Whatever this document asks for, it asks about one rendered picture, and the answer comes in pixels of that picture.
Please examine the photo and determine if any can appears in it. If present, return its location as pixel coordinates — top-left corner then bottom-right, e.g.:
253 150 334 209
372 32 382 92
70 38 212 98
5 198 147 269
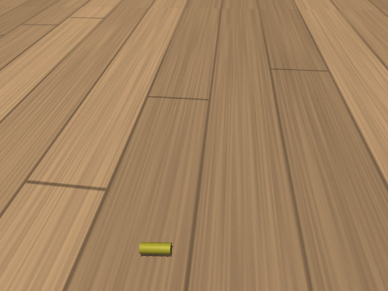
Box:
139 242 172 255

